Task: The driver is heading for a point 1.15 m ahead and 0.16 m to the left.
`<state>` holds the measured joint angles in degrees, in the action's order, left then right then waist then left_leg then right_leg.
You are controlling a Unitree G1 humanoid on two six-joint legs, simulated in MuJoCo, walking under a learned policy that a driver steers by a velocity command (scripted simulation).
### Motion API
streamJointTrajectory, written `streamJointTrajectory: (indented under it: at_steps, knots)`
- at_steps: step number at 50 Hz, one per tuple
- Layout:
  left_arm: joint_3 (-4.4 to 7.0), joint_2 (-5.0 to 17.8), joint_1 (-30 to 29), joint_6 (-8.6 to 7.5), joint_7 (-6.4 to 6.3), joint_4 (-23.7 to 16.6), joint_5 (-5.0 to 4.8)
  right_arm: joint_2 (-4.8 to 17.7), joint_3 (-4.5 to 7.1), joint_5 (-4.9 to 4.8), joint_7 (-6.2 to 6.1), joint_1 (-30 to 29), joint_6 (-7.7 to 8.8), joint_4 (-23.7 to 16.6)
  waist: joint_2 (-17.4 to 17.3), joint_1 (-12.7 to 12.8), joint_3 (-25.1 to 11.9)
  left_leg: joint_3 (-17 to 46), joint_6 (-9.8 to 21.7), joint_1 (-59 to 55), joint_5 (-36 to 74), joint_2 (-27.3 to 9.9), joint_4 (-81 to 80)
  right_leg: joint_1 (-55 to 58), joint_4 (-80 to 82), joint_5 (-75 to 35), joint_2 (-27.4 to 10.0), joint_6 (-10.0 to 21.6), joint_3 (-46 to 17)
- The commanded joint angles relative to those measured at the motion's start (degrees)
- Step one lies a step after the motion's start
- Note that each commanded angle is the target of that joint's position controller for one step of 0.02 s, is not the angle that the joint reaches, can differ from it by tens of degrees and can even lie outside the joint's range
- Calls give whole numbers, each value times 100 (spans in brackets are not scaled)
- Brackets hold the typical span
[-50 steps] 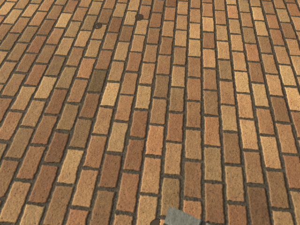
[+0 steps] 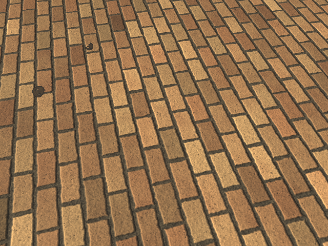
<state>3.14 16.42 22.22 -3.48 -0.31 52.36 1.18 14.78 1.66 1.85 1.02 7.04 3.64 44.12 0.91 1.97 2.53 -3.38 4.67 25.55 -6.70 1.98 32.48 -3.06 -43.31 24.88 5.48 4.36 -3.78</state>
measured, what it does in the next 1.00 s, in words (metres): walks ahead, turning left: right foot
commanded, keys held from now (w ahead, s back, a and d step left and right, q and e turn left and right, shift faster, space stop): w+q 0.40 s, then w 0.52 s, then w+e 0.08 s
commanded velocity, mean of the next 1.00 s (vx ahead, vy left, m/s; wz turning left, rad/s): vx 0.50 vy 0.00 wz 0.27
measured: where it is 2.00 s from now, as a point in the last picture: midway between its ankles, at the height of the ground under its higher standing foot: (140, 128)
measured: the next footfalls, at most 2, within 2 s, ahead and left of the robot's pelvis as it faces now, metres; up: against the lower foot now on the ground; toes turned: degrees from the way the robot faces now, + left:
right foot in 0.50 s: +0.46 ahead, -0.04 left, +0.00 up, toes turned +17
left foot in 1.02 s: +0.64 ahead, +0.23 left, +0.00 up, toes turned +20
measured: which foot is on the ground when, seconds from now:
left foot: down 0.00-0.52, up 0.54-1.00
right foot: up 0.00-0.48, down 0.50-1.00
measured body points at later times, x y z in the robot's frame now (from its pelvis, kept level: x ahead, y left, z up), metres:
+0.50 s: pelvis +0.28 +0.01 +0.01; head +0.30 +0.02 +0.45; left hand +0.46 +0.28 -0.07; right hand +0.29 -0.27 -0.12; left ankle +0.10 +0.07 -0.72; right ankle +0.42 -0.06 -0.72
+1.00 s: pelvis +0.52 +0.08 +0.01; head +0.54 +0.10 +0.46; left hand +0.37 +0.30 -0.13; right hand +0.80 -0.05 -0.08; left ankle +0.60 +0.22 -0.71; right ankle +0.42 -0.06 -0.72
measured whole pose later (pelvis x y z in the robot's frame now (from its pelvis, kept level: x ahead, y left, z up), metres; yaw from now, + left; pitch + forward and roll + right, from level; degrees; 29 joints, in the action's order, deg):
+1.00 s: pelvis +0.52 +0.08 +0.01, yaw +18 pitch +1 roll -2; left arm 1.6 12.9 27.2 -4.5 0.3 55.6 0.7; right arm 13.1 0.2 1.9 1.9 0.4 2.4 43.4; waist -1.3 5.2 2.0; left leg -2.6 3.2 27.9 -6.9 -1.3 31.1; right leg 3.8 -14.6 19.7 2.9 1.6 1.5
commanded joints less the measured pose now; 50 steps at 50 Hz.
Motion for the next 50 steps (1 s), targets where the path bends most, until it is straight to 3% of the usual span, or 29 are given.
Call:
streamJointTrajectory:
  at_steps: [1,2,4,5,6,9,12,19,22,24,25,26,27,28,29,30,32,33,34,37,38,40,42,45,48,50]
  knots:
    - [74,634,119,-134,37,-522,123,1058,369,-174,38,1256,-83,138,-738,-340,-714,4073,1342,-3106,-1633,-2088,-1772,-3317,-3181,-172,-392,-10,-80]
    - [40,612,-322,-172,76,-620,124,791,306,-156,60,985,-77,83,-258,-347,-331,3398,1227,-2435,-1238,-1822,-1897,-3264,-2869,-583,-622,-38,-48]
    - [1,480,-468,-92,118,-718,172,624,238,-151,20,934,-43,193,-262,-117,-46,2560,910,-1728,-298,-1263,-2102,-2913,-2210,-829,-893,-156,4]
    - [-28,420,-366,-19,131,-713,185,707,257,-164,6,1005,-7,239,-475,-52,-131,2399,946,-1615,196,-1191,-2119,-2744,-2050,-845,-914,-256,63]
    - [-43,407,-401,25,128,-732,196,705,268,-185,6,1155,35,298,-434,-61,-147,2240,978,-1624,807,-1104,-2090,-2757,-1965,-846,-921,-340,126]
    - [-78,359,-911,99,134,-930,170,872,334,-207,-32,1365,30,361,-403,-140,-76,2063,1048,-1526,608,-950,-2314,-3112,-1359,-1225,-988,-599,265]
    - [-104,314,-1667,114,140,-1190,146,862,359,-219,-44,1730,-2,451,-372,-376,55,2075,908,-1736,710,-830,-2352,-3460,-539,-1875,-986,-755,322]
    - [-191,250,-2753,27,170,-1629,56,884,403,-122,-129,2285,-59,529,-492,-759,-13,2341,756,-2524,1894,-832,-1678,-3447,674,-2276,-654,-690,315]
    - [-171,378,-2439,-47,152,-1601,40,949,424,-95,-197,2034,-57,448,-579,-517,-90,2470,553,-2519,2272,-954,-1362,-2611,1257,-2030,-554,-472,267]
    - [-73,561,-1410,-118,65,-1262,51,975,414,-115,-170,1842,-15,442,-468,-61,-499,2268,329,-2302,3205,-751,-421,-1101,1701,-1858,-332,-214,418]
    - [5,772,-699,-189,-8,-1103,119,879,380,-160,-124,1848,28,439,-189,263,-988,1990,202,-1873,2798,-444,625,38,1830,-1785,-747,4,65]
    - [85,1169,206,-203,-101,-1069,224,482,268,-164,-113,1995,75,279,508,488,-1812,1525,125,-1142,716,-112,2189,1227,1889,-867,-2160,299,-1490]
    - [223,1547,121,-84,-84,-916,155,362,266,-286,-102,2799,43,282,1892,7,-2055,967,-41,376,-2392,728,3521,1866,2723,-409,-3082,1084,-4158]
    - [159,996,-374,-23,-23,-1042,53,754,293,-68,-156,2527,-41,464,641,-103,-1114,1084,-2,977,-2049,188,3943,1112,2810,182,-2933,1067,-3945]
    - [54,552,-704,-42,17,-1096,11,719,285,-8,-90,1872,-43,387,21,-39,-510,1108,-22,928,-1569,45,3831,425,2864,-142,-2567,951,-2984]
    - [5,380,-833,-69,41,-1024,53,582,255,-27,-49,1597,-34,303,-77,-133,-179,1082,-53,830,-1328,-105,3532,-68,3008,-937,-2254,798,-2245]
    - [-15,373,-705,-157,29,-833,36,514,232,41,27,1515,-114,274,340,-271,-163,980,-131,536,-1201,-257,3126,-392,3140,-1918,-1842,605,-1383]
    - [-24,347,-501,-224,59,-725,12,495,225,64,40,1490,-143,292,401,-268,-163,957,-146,457,-1172,-225,3046,-407,3088,-2748,-1755,571,-1160]
    - [3,435,-432,-265,72,-652,-26,457,213,58,56,1510,-171,269,528,-336,-329,887,-190,526,-1152,-208,2983,-272,3118,-2850,-1797,669,-1071]
    - [16,446,-229,-287,81,-485,-68,424,166,76,112,835,-193,89,385,-261,-128,674,-316,1039,-668,-428,2522,-224,3457,-2816,-1748,756,-748]
    - [-7,356,-74,-274,79,-408,-81,409,150,85,126,529,-189,10,293,-187,-21,541,-348,1191,-460,-481,2333,-171,3501,-3078,-1630,696,-561]
    - [9,411,0,-239,87,-318,-85,271,57,54,154,52,-171,-149,376,-119,28,339,-426,1120,-37,-590,1615,-238,3602,-3000,-1543,681,-355]
    - [13,437,210,-232,96,-194,-80,182,-13,19,168,-388,-146,-265,357,6,79,158,-427,881,269,-552,966,-230,3572,-3302,-1482,617,-158]
    - [36,547,481,-208,80,-28,-61,232,-43,-17,143,-780,-124,-373,371,113,113,23,-327,602,369,-449,367,29,3430,-3553,-1616,576,-110]
    - [42,596,561,-156,38,113,-34,342,-10,-14,82,-847,-80,-437,362,29,158,41,-146,268,-22,-338,3,333,3033,-4176,-1815,528,-278]
    - [58,680,426,-121,18,147,-57,469,71,31,-1,17,3,-160,246,-409,-232,-20,14,-942,-185,-72,-557,293,1984,-5208,-1659,390,-185]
